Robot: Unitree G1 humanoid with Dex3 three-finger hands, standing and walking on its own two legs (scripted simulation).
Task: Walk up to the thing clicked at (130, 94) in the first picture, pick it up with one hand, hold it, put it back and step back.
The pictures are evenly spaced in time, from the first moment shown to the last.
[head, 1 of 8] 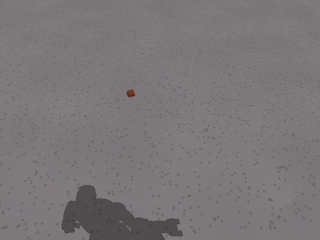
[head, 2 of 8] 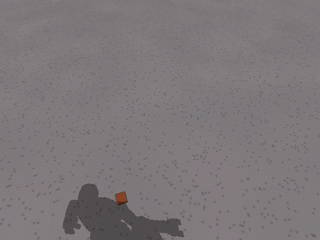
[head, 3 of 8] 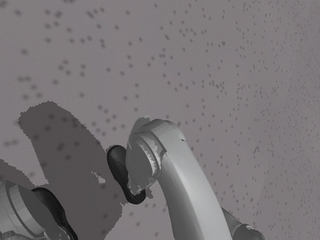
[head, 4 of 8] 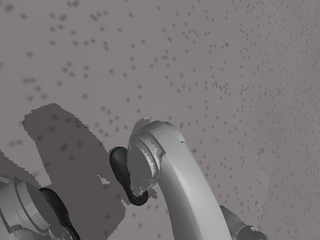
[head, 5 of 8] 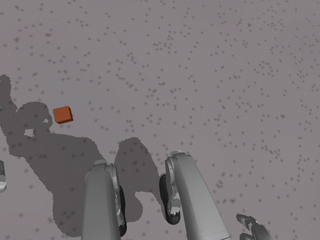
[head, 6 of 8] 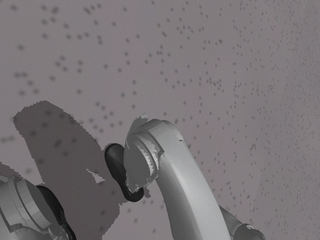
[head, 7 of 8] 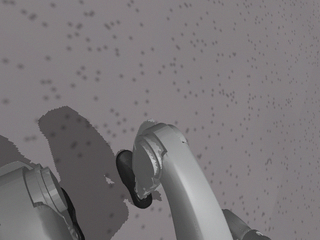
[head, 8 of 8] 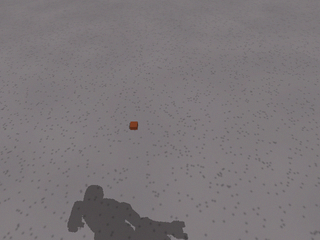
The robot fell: no
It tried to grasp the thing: yes
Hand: left
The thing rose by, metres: 0.70
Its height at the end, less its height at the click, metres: +0.00
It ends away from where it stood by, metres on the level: 0.03
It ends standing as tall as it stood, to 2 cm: yes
